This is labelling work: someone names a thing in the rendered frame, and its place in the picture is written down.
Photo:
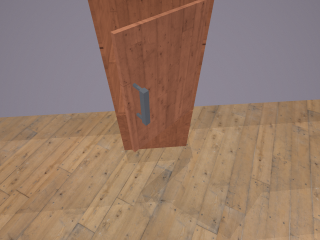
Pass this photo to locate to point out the cupboard door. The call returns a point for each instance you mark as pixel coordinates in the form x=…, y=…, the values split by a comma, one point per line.
x=162, y=54

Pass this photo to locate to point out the handle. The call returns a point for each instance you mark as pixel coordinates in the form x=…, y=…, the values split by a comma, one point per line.
x=144, y=104

